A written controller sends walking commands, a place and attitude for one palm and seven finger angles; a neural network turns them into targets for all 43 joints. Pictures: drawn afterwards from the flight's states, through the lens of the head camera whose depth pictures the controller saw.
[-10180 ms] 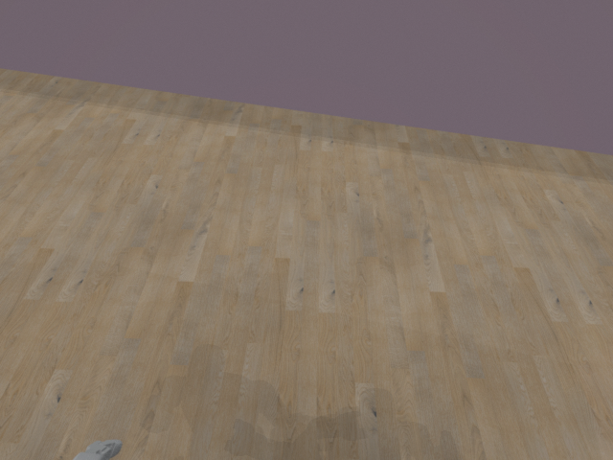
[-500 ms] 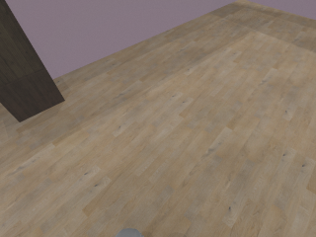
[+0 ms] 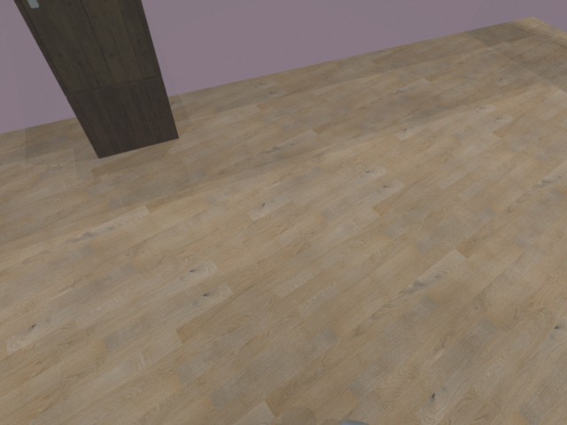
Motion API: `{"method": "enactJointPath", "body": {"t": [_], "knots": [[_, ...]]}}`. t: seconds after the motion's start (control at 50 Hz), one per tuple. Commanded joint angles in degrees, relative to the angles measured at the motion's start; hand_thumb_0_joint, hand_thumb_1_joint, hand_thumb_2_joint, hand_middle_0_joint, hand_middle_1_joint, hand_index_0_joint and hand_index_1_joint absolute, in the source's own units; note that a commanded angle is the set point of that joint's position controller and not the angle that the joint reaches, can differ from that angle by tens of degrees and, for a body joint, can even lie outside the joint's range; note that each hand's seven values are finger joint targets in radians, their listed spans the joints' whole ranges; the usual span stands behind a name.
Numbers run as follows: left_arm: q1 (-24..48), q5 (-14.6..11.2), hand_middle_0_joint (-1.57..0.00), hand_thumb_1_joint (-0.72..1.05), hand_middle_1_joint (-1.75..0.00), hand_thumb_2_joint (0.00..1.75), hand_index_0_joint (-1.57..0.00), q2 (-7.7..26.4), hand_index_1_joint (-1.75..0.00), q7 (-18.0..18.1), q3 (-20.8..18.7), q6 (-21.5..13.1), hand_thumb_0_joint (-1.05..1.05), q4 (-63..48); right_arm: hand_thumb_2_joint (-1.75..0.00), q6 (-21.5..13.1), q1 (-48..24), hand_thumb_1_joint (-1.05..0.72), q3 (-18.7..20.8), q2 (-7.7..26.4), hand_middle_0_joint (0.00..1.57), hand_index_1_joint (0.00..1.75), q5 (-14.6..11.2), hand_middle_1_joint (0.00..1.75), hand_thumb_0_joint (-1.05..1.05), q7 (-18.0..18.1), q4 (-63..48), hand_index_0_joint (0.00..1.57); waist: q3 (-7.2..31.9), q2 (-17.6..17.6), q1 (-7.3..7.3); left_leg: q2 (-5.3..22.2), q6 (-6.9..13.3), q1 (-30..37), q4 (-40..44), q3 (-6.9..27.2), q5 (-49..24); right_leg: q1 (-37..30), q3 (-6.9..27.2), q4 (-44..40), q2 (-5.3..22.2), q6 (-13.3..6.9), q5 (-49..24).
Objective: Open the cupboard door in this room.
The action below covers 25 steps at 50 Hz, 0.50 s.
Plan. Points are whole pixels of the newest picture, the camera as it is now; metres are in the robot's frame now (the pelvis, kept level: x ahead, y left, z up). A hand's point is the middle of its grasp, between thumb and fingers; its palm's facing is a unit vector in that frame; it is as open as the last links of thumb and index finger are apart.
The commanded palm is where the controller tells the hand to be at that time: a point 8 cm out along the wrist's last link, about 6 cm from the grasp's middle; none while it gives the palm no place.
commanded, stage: turn or walk to find it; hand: left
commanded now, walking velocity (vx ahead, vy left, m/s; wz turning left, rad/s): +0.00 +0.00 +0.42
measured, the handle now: out of the picture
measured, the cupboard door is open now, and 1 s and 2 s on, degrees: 0 0 0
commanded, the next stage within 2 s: stand and wait in 0.04 s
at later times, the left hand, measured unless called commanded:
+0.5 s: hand out of the picture -0.02 +0.15 -0.16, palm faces +0.19 -0.95 -0.24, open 7.3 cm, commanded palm none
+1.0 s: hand out of the picture -0.03 +0.19 -0.16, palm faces +0.34 -0.90 -0.27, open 7.4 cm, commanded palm none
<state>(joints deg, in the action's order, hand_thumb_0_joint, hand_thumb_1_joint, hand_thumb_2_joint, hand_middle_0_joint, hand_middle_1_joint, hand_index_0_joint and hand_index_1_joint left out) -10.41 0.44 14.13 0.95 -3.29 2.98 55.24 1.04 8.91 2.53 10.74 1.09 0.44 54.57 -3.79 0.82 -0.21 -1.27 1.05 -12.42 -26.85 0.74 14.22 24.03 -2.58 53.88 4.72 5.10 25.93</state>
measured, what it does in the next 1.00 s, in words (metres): steps on the spot, turning left: right foot, then left foot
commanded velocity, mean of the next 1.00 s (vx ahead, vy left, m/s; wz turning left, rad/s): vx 0.00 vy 0.00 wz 0.31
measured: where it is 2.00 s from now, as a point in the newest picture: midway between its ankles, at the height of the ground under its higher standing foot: outside the picture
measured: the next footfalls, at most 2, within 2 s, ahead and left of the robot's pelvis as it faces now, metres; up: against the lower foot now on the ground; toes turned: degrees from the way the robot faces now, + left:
right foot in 0.12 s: +0.05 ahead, -0.13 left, +0.00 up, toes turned -2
left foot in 0.60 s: -0.04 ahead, +0.09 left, +0.00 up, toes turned +15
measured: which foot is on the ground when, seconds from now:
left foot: down 0.00-0.14, up 0.16-0.58, down 0.60-1.00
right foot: up 0.00-0.10, down 0.12-0.60, up 0.62-1.00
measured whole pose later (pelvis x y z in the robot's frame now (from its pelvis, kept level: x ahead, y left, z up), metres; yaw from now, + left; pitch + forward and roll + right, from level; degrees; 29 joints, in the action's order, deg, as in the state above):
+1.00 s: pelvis -0.05 -0.04 +0.00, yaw +19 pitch +0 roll +1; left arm -8.5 0.2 11.9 1.4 -2.6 2.0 55.4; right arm 1.8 11.5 3.3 11.1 1.2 0.6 56.8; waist -2.7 -1.0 1.3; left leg -2.8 0.6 -14.3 -27.7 3.3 13.3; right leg 17.8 -2.3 39.9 3.1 4.3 23.1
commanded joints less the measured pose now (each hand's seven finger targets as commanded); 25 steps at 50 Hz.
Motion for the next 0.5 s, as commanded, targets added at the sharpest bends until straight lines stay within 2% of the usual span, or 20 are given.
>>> {"method": "enactJointPath", "body": {"t": [0.0, 0.02, 0.04, 0.06, 0.08, 0.1, 0.12, 0.14, 0.16, 0.18, 0.2, 0.22, 0.26, 0.32, 0.36, 0.42, 0.46, 0.48], "knots": [[0.4, -0.1, -0.20, 0.90, -0.30, 0.90, -0.20, 2.9, -0.30, 0.1, -0.4, -1.6, 0.00, -5.5, -0.90, -0.2, 2.6, -0.90, 3.3, 12.6, 0.20, 0.30, 0.4, 0.30, 0.00, 0.4, -3.0, 0.20, 6.1, -10.0, 1.52, 14.5, 8.7, 5.8, 3.9, 14.7, -31.6, -1.4, 0.1, -9.6, -1.6, -0.7, 0.0], [-0.4, -0.2, -0.20, 0.90, -0.30, 0.90, -0.20, 2.8, -0.30, 0.2, -0.5, -1.8, 0.00, -5.4, -0.90, 0.0, 2.1, -0.90, 3.4, 12.5, 0.20, 0.30, 0.5, 0.30, 0.00, 0.4, -3.2, 0.20, 5.9, -10.5, 1.09, 13.8, 8.1, 3.9, 3.5, 15.1, -30.5, -3.9, -0.3, -13.0, -2.2, -0.9, -1.4], [-2.7, -0.2, -0.20, 0.90, -0.30, 0.90, -0.20, 2.9, -0.30, 0.2, -0.4, -2.0, 0.00, -4.7, -0.90, 0.0, 1.2, -0.90, 3.3, 12.3, 0.20, 0.30, 0.4, 0.30, 0.00, 0.3, -3.3, 0.20, 6.4, -10.1, -0.10, 13.1, 7.4, 2.3, 2.5, 14.8, -28.1, -7.4, -0.8, -17.6, -2.6, -1.1, -5.4], [-5.3, 0.0, -0.20, 0.90, -0.30, 0.90, -0.20, 3.0, -0.30, 0.3, -0.5, -2.4, 0.00, -3.8, -0.90, 0.0, 0.6, -0.90, 3.3, 11.7, 0.20, 0.30, 0.1, 0.30, 0.00, 0.3, -3.3, 0.20, 6.9, -8.6, -1.35, 11.7, 5.8, -0.3, 0.5, 13.6, -23.5, -12.5, -1.4, -24.4, -2.4, -1.3, -11.3], [-7.4, 0.3, -0.20, 0.90, -0.30, 0.90, -0.20, 4.3, -0.30, 0.5, -0.6, -3.1, 0.00, -3.1, -0.90, -0.1, 1.1, -0.90, 3.0, 9.8, 0.20, 0.30, -0.3, 0.30, 0.00, 0.1, -3.2, 0.20, 8.0, -3.6, -2.19, 8.7, 3.1, -3.7, -3.2, 11.6, -15.7, -18.5, 0.5, -31.9, -0.2, -1.8, -16.8], [-7.6, 1.1, -0.20, 0.90, -0.30, 0.90, -0.20, 8.8, -0.30, 1.0, -1.2, -3.8, 0.00, -2.9, -0.90, -0.3, 3.0, -0.90, 2.4, 6.1, 0.20, 0.30, -0.8, 0.30, 0.00, -0.3, -3.4, 0.20, 8.6, 9.1, -1.77, 2.2, -0.8, -13.3, -12.4, 4.6, -0.6, -25.5, 13.1, -34.9, 11.7, -5.6, -22.7], [-7.0, 1.0, -0.20, 0.90, -0.30, 0.90, -0.20, 11.2, -0.30, 0.9, -1.6, -3.9, 0.00, -3.8, -0.90, 0.4, 2.0, -0.90, 2.2, 5.8, 0.20, 0.30, -0.6, 0.30, 0.00, -0.1, -4.2, 0.20, 6.2, 16.4, -2.36, -1.4, -2.4, -15.7, -21.9, 2.9, 18.8, -19.3, 21.2, -38.0, 20.7, -12.3, -25.0], [-5.5, 0.6, -0.20, 0.90, -0.30, 0.90, -0.20, 9.8, -0.30, 0.9, -1.6, -3.9, 0.00, -4.1, -0.90, 1.5, 1.3, -0.90, 2.7, 7.7, 0.20, 0.30, -0.1, 0.30, 0.00, 0.0, -3.4, 0.20, 3.8, 16.1, -2.49, 0.8, -1.8, -13.6, -28.3, 6.2, 18.5, -11.6, 21.3, -40.2, 19.7, -14.2, -18.4], [-2.8, 0.6, -0.20, 0.90, -0.30, 0.90, -0.20, 8.4, -0.30, 0.8, -1.1, -3.8, 0.00, -4.2, -0.90, 1.7, 1.4, -0.90, 2.8, 7.4, 0.20, 0.30, -0.1, 0.30, 0.00, -0.2, -2.2, 0.20, 0.6, 10.7, -1.03, 0.8, -1.7, -14.1, -33.1, 5.7, 15.1, -9.0, 19.1, -40.6, 17.0, -14.3, -14.9], [-0.6, 0.6, -0.20, 0.90, -0.30, 0.90, -0.20, 6.7, -0.30, 0.8, -0.7, -3.7, 0.00, -4.5, -0.90, 1.8, 2.9, -0.90, 2.8, 6.9, 0.20, 0.30, 0.0, 0.30, 0.00, -0.4, -0.7, 0.20, -0.7, 7.0, 0.32, 1.3, -1.9, -14.2, -35.4, 5.0, 11.5, -8.4, 14.3, -39.9, 14.1, -13.3, -15.3], [0.7, 0.5, -0.20, 0.90, -0.30, 0.90, -0.20, 5.6, -0.30, 0.9, -0.4, -3.6, 0.00, -4.5, -0.90, 1.9, 5.0, -0.90, 2.7, 6.3, 0.20, 0.30, 0.0, 0.30, 0.00, -0.6, 0.6, 0.20, -0.1, 6.6, 1.40, 1.7, -2.2, -13.5, -36.2, 4.1, 9.2, -8.6, 11.0, -39.2, 12.2, -12.1, -16.5], [0.9, 0.6, -0.20, 0.90, -0.30, 0.90, -0.20, 4.9, -0.30, 0.9, -0.3, -3.8, 0.00, -4.6, -0.90, 2.0, 6.1, -0.90, 2.5, 5.9, 0.20, 0.30, 0.0, 0.30, 0.00, -0.6, 1.4, 0.20, 0.2, 7.3, 1.42, 2.1, -2.6, -12.6, -36.4, 3.3, 7.3, -8.6, 8.6, -39.5, 11.1, -11.6, -16.4], [-0.9, 0.6, -0.20, 0.90, -0.30, 0.90, -0.20, 4.5, -0.30, 0.8, -0.1, -4.1, 0.00, -3.7, -0.90, 1.9, 6.4, -0.90, 2.2, 5.8, 0.20, 0.30, 0.0, 0.30, 0.00, -0.5, 2.0, 0.20, 1.2, 7.9, 0.77, 2.5, -3.2, -11.9, -33.6, 2.2, 6.5, -10.5, 7.2, -39.3, 10.1, -11.7, -18.1], [-4.1, 0.8, -0.20, 0.90, -0.30, 0.90, -0.20, 4.7, -0.30, 0.8, -0.2, -4.1, 0.00, -1.5, -0.90, 1.5, 5.0, -0.90, 1.6, 4.7, 0.20, 0.30, -0.1, 0.30, 0.00, -0.2, 2.6, 0.20, 1.4, 7.3, -0.77, 3.3, -3.7, -10.3, -26.2, 0.4, 8.4, -13.1, 7.5, -39.0, 10.6, -12.6, -21.0], [-6.5, 0.8, -0.20, 0.90, -0.30, 0.90, -0.20, 5.6, -0.30, 0.9, -0.8, -4.1, 0.00, -0.1, -0.90, 1.3, 3.5, -0.90, 1.3, 4.6, 0.20, 0.30, -0.3, 0.30, 0.00, -0.1, 2.6, 0.20, 2.7, 7.7, -2.19, 3.1, -3.8, -10.7, -22.3, -0.3, 11.1, -17.5, 8.1, -37.6, 12.2, -13.9, -27.0], [-8.2, 1.0, -0.20, 0.90, -0.30, 0.90, -0.20, 7.2, -0.30, 1.0, -1.4, -3.8, 0.00, 1.4, -0.90, 0.9, 1.7, -0.90, 0.9, 4.1, 0.20, 0.30, -0.7, 0.30, 0.00, 0.0, 2.3, 0.20, 4.1, 8.0, -3.25, 3.0, -3.5, -9.8, -18.1, -1.2, 13.8, -20.1, 8.0, -35.3, 14.2, -15.3, -33.2], [-8.1, 1.1, -0.20, 0.90, -0.30, 0.90, -0.20, 7.6, -0.30, 1.1, -1.7, -3.5, 0.00, 1.8, -0.90, 0.8, 1.9, -0.90, 0.8, 4.0, 0.20, 0.30, -0.8, 0.30, 0.00, 0.1, 2.4, 0.20, 5.3, 8.2, -2.98, 2.8, -3.2, -8.1, -15.1, -2.0, 13.5, -20.3, 7.5, -34.1, 14.7, -15.4, -34.2], [-7.3, 1.0, -0.20, 0.90, -0.30, 0.90, -0.20, 8.0, -0.30, 1.2, -1.8, -3.4, 0.00, 1.8, -0.90, 0.7, 3.1, -0.90, 0.7, 3.9, 0.20, 0.30, -0.9, 0.30, 0.00, 0.1, 2.6, 0.20, 6.0, 7.8, -2.21, 2.7, -3.1, -6.7, -12.4, -2.5, 12.4, -20.1, 6.7, -33.2, 15.0, -15.0, -33.8]]}}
